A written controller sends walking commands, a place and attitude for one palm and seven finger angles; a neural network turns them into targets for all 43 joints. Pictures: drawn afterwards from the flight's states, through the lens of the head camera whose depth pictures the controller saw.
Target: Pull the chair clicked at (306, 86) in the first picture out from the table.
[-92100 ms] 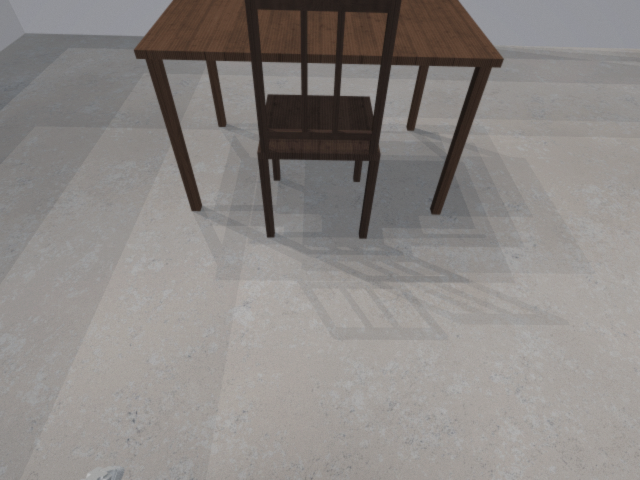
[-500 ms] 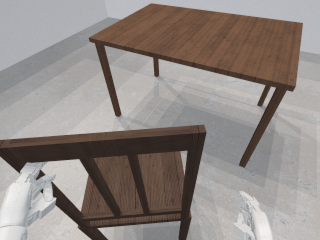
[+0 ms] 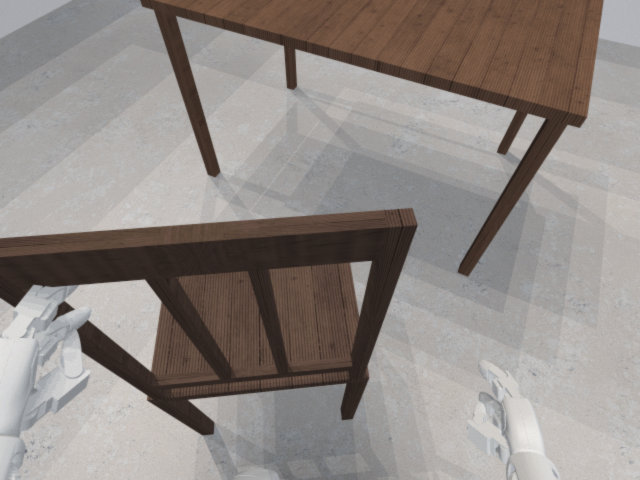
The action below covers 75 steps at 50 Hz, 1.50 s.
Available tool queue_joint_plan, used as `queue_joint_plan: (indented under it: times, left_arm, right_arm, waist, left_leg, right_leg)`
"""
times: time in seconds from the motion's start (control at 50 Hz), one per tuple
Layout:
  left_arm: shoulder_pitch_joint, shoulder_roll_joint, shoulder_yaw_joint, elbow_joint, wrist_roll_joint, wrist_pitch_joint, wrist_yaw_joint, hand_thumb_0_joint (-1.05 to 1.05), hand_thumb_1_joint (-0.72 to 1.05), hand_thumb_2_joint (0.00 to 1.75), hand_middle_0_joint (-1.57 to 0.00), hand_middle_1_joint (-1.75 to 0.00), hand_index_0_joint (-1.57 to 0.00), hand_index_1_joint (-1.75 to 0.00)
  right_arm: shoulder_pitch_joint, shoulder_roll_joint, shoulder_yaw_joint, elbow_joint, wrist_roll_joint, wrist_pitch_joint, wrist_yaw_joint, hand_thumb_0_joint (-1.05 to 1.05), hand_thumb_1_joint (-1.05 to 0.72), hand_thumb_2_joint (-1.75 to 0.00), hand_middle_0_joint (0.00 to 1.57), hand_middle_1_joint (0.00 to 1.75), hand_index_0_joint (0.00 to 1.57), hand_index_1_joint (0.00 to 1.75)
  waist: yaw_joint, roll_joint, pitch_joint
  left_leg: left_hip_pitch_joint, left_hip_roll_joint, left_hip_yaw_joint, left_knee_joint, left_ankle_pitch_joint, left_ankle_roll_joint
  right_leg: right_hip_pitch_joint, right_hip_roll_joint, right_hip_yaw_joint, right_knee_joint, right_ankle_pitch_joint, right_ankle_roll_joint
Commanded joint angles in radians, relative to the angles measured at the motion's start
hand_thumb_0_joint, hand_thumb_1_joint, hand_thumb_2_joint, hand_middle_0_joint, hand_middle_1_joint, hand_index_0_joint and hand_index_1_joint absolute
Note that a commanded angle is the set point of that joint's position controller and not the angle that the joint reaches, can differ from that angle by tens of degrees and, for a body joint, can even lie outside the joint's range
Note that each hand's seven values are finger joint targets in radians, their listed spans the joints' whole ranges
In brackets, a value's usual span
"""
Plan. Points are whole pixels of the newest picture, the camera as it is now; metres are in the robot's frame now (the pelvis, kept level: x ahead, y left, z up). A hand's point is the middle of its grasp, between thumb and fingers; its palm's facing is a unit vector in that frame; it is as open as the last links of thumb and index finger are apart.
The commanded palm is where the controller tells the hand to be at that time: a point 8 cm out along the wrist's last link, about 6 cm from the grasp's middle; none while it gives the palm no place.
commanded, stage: step back with the hand held close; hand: left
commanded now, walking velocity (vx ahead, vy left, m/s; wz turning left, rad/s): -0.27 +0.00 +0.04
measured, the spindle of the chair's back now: (200, 336) +0.28 +0.21 -0.06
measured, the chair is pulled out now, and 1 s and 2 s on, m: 0.62 0.62 0.62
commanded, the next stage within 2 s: stop stepping back and stand still in 1.04 s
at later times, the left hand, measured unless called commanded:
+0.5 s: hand out of the picture +0.14 +0.31 +0.18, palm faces +0.53 -0.71 -0.46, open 7.3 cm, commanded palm +0.08 +0.33 +0.18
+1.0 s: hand out of the picture +0.07 +0.27 +0.18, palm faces +0.37 -0.76 -0.53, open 7.4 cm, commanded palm +0.02 +0.32 +0.18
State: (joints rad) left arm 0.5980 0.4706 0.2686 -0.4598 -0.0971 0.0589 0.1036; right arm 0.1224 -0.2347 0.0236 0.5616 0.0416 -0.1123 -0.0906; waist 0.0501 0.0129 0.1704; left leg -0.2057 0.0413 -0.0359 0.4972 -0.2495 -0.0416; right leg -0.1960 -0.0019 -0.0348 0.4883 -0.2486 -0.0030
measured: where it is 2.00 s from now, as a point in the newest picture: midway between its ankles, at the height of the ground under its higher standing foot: outside the picture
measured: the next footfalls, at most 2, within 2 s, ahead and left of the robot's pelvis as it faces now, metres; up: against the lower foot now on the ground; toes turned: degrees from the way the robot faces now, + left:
right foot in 0.78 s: -0.09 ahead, -0.11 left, +0.00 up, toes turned -1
left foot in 1.08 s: -0.08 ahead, +0.14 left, +0.00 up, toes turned +1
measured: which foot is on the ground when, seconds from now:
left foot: down 0.00-0.88, up 0.90-1.00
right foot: down 0.00-0.60, up 0.62-0.76, down 0.78-1.00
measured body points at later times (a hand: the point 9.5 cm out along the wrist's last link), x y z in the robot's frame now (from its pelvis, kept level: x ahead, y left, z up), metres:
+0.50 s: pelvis -0.06 +0.03 -0.01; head -0.06 +0.03 +0.44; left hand +0.10 +0.35 +0.21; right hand +0.10 -0.21 -0.10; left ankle +0.01 +0.15 -0.74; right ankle +0.01 -0.11 -0.74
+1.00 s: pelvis -0.13 +0.02 +0.00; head -0.10 +0.02 +0.45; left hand +0.05 +0.31 +0.21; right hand +0.04 -0.22 -0.09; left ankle -0.10 +0.14 -0.69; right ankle -0.13 -0.11 -0.74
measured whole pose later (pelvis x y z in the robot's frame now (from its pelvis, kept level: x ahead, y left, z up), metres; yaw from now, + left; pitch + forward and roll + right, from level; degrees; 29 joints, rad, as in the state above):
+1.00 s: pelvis -0.13 +0.02 +0.00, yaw -1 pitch +1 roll +0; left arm 0.57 0.43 0.44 -0.50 -0.03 -0.29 0.12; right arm 0.16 -0.20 -0.03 0.70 0.01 -0.12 -0.07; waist 0.01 0.01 0.03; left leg -0.49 -0.02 -0.03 0.91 -0.41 -0.02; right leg -0.24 -0.01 0.01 0.49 -0.27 0.00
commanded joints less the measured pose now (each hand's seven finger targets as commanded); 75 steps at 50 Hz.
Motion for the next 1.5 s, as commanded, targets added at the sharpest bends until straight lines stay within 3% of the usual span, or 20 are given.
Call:
queue_joint_plan:
  times: [0.0,0.2,0.46,0.62,0.68,0.78,0.84,0.88,0.9,0.94,0.98,1.02,1.06,1.08,1.14,1.26,1.28,1.32,1.38,1.48]
  left_arm:
    - [-0.066,0.269,0.343,-0.52,0.017,-0.243,0.085,0.0,0.9,0.9,-0.2,-0.3,-0.2,-0.3]
    - [-0.003,0.299,0.41,-0.533,0.019,-0.31,0.101,0.0,0.9,0.9,-0.2,-0.3,-0.2,-0.3]
    - [-0.122,0.079,0.223,-0.081,0.062,-0.298,0.079,0.0,0.9,0.9,-0.2,-0.3,-0.2,-0.3]
    - [-0.135,0.183,0.348,-0.407,0.099,-0.384,0.082,0.0,0.9,0.9,-0.2,-0.3,-0.2,-0.3]
    - [-0.049,0.186,0.392,-0.314,0.077,-0.414,0.065,0.0,0.9,0.9,-0.2,-0.3,-0.2,-0.3]
    - [-0.085,0.123,0.31,-0.244,0.047,-0.444,0.025,0.0,0.9,0.9,-0.2,-0.3,-0.2,-0.3]
    - [-0.057,0.152,0.325,-0.232,0.023,-0.427,0.01,0.0,0.9,0.9,-0.2,-0.3,-0.2,-0.3]
    - [-0.062,0.189,0.339,-0.193,0.019,-0.403,0.035,0.0,0.9,0.9,-0.2,-0.3,-0.2,-0.3]
    - [-0.07,0.161,0.321,-0.169,0.025,-0.38,0.043,0.0,0.9,0.9,-0.2,-0.3,-0.2,-0.3]
    - [-0.101,0.151,0.326,-0.161,0.055,-0.376,0.056,0.0,0.9,0.9,-0.2,-0.3,-0.2,-0.3]
    - [-0.1,0.17,0.334,-0.148,0.072,-0.384,0.07,0.0,0.9,0.9,-0.2,-0.3,-0.2,-0.3]
    - [-0.069,0.164,0.319,-0.274,0.065,-0.404,0.069,0.0,0.9,0.9,-0.2,-0.3,-0.2,-0.3]
    - [-0.051,0.155,0.307,-0.351,0.054,-0.432,0.048,0.0,0.9,0.9,-0.2,-0.3,-0.2,-0.3]
    - [0.038,0.141,0.318,-0.267,0.055,-0.424,0.049,0.0,0.9,0.9,-0.2,-0.3,-0.2,-0.3]
    - [-0.025,0.161,0.339,-0.423,0.049,-0.415,0.049,0.0,0.9,0.9,-0.2,-0.3,-0.2,-0.3]
    - [0.022,0.171,0.369,-0.271,0.039,-0.352,0.062,0.0,0.9,0.9,-0.2,-0.3,-0.2,-0.3]
    - [0.009,0.187,0.37,-0.227,0.046,-0.348,0.064,0.0,0.9,0.9,-0.2,-0.3,-0.2,-0.3]
    - [-0.056,0.164,0.327,-0.168,0.039,-0.32,0.059,0.0,0.9,0.9,-0.2,-0.3,-0.2,-0.3]
    - [-0.142,0.138,0.273,-0.107,0.049,-0.29,0.055,0.0,0.9,0.9,-0.2,-0.3,-0.2,-0.3]
    - [-0.164,0.128,0.24,-0.194,0.082,-0.322,0.084,0.0,0.9,0.9,-0.2,-0.3,-0.2,-0.3]
  right_arm:
    - [-0.056,-0.097,-0.058,-0.147,-0.007,-0.041,-0.013,0.0,-0.9,-0.9,0.2,0.3,0.2,0.3]
    - [-0.016,-0.102,-0.067,-0.116,-0.021,-0.087,-0.037,0.0,-0.9,-0.9,0.2,0.3,0.2,0.3]
    - [-0.024,-0.109,-0.079,-0.078,-0.018,-0.055,-0.008,0.0,-0.9,-0.9,0.2,0.3,0.2,0.3]
    - [-0.028,-0.111,-0.072,-0.118,-0.045,-0.103,-0.008,0.0,-0.9,-0.9,0.2,0.3,0.2,0.3]
    - [0.018,-0.101,-0.083,-0.073,-0.048,-0.122,0.0,0.0,-0.9,-0.9,0.2,0.3,0.2,0.3]
    - [0.039,-0.106,-0.096,0.018,-0.056,-0.142,0.017,0.0,-0.9,-0.9,0.2,0.3,0.2,0.3]
    - [-0.014,-0.109,-0.114,-0.028,-0.029,-0.123,0.014,0.0,-0.9,-0.9,0.2,0.3,0.2,0.3]
    - [-0.029,-0.094,-0.124,-0.021,-0.018,-0.094,0.014,0.0,-0.9,-0.9,0.2,0.3,0.2,0.3]
    - [-0.067,-0.062,-0.111,-0.028,-0.032,-0.077,0.017,0.0,-0.9,-0.9,0.2,0.3,0.2,0.3]
    - [-0.097,-0.021,-0.068,-0.042,-0.039,-0.059,0.004,0.0,-0.9,-0.9,0.2,0.3,0.2,0.3]
    - [-0.121,-0.036,-0.052,-0.049,-0.036,-0.048,-0.012,0.0,-0.9,-0.9,0.2,0.3,0.2,0.3]
    - [-0.052,-0.062,-0.074,-0.06,-0.036,-0.046,-0.016,0.0,-0.9,-0.9,0.2,0.3,0.2,0.3]
    - [0.003,-0.101,-0.111,-0.075,-0.029,-0.072,0.017,0.0,-0.9,-0.9,0.2,0.3,0.2,0.3]
    - [-0.011,-0.081,-0.118,-0.062,-0.037,-0.085,0.026,0.0,-0.9,-0.9,0.2,0.3,0.2,0.3]
    - [0.018,-0.09,-0.115,-0.047,-0.054,-0.105,0.041,0.0,-0.9,-0.9,0.2,0.3,0.2,0.3]
    - [0.031,-0.089,-0.081,-0.083,-0.023,-0.063,0.034,0.0,-0.9,-0.9,0.2,0.3,0.2,0.3]
    - [0.052,-0.084,-0.081,-0.078,-0.022,-0.056,0.029,0.0,-0.9,-0.9,0.2,0.3,0.2,0.3]
    - [0.059,-0.105,-0.11,-0.076,-0.016,-0.043,0.02,0.0,-0.9,-0.9,0.2,0.3,0.2,0.3]
    - [0.033,-0.084,-0.071,-0.05,-0.028,-0.02,0.022,0.0,-0.9,-0.9,0.2,0.3,0.2,0.3]
    - [0.026,-0.09,-0.076,-0.048,-0.032,-0.072,-0.007,0.0,-0.9,-0.9,0.2,0.3,0.2,0.3]
  waist:
    - [-0.009,0.193,-0.428]
    - [-0.024,0.205,-0.372]
    - [-0.051,-0.104,-0.137]
    - [-0.037,0.319,-0.221]
    - [-0.035,0.276,-0.229]
    - [-0.032,0.18,-0.392]
    - [-0.032,-0.048,-0.359]
    - [-0.04,-0.243,-0.286]
    - [-0.037,-0.23,-0.248]
    - [-0.058,-0.174,-0.219]
    - [-0.059,-0.148,-0.205]
    - [-0.062,-0.051,-0.295]
    - [-0.048,0.163,-0.381]
    - [-0.034,0.197,-0.389]
    - [-0.049,0.256,-0.358]
    - [-0.063,0.172,-0.242]
    - [-0.069,0.051,-0.239]
    - [-0.072,-0.275,-0.182]
    - [-0.102,-0.205,-0.145]
    - [-0.067,-0.12,-0.149]
  left_leg:
    - [0.049,0.109,-0.076,-0.029,0.46,0.073]
    - [-0.197,0.083,-0.102,-0.056,-0.04,0.072]
    - [-0.215,0.061,-0.092,-0.016,-0.26,0.081]
    - [-0.512,0.222,-0.229,-0.249,-0.343,0.174]
    - [-0.402,0.211,-0.228,-0.212,-0.225,0.179]
    - [0.106,0.185,-0.164,0.01,0.517,0.133]
    - [0.038,0.072,-0.047,0.149,0.143,0.075]
    - [-0.111,-0.074,-0.002,0.513,-0.142,0.024]
    - [-0.219,-0.069,-0.043,0.626,-0.208,0.023]
    - [-0.274,-0.016,-0.058,0.483,-0.244,0.023]
    - [-0.263,-0.03,0.007,0.134,-0.148,0.032]
    - [-0.066,0.019,0.033,-0.183,0.337,0.053]
    - [0.196,0.298,-0.156,-0.13,0.932,0.182]
    - [0.236,0.329,-0.186,-0.073,1.007,0.226]
    - [0.076,0.277,-0.146,-0.072,0.821,0.202]
    - [-0.284,0.102,-0.04,-0.067,-0.328,0.085]
    - [-0.268,0.036,0.011,0.04,-0.368,0.062]
    - [-0.118,-0.069,0.046,0.501,-0.242,0.022]
    - [-0.09,-0.037,0.018,0.609,-0.177,0.05]
    - [-0.02,-0.04,0.08,-0.071,-0.195,0.094]
  right_leg:
    - [0.151,-0.096,0.055,0.032,0.382,0.004]
    - [0.101,-0.108,0.086,0.011,0.11,-0.01]
    - [-0.239,-0.129,0.12,-0.147,-0.288,-0.018]
    - [0.144,-0.007,0.035,0.287,-0.012,0.02]
    - [0.073,0.006,0.02,0.229,-0.116,0.005]
    - [-0.057,-0.001,0.021,-0.083,0.05,-0.007]
    - [-0.107,-0.106,0.098,-0.168,0.176,-0.044]
    - [-0.225,-0.378,0.374,-0.282,0.198,-0.196]
    - [-0.176,-0.4,0.345,-0.241,0.354,-0.235]
    - [-0.066,-0.319,0.177,-0.104,0.628,-0.17]
    - [0.037,-0.233,0.121,0.0,0.752,-0.095]
    - [0.071,-0.152,0.059,0.137,0.657,-0.017]
    - [-0.185,-0.053,0.062,0.381,-0.132,0.024]
    - [-0.283,-0.024,0.083,0.502,-0.277,0.023]
    - [-0.212,-0.039,0.089,0.486,-0.238,0.025]
    - [0.138,-0.045,-0.035,-0.067,-0.053,0.008]
    - [0.099,-0.08,-0.007,-0.136,-0.084,-0.017]
    - [-0.337,-0.305,0.377,-0.36,-0.546,-0.138]
    - [-0.444,-0.311,0.209,-0.311,-0.475,-0.121]
    - [-0.173,-0.228,0.141,-0.226,-0.401,-0.06]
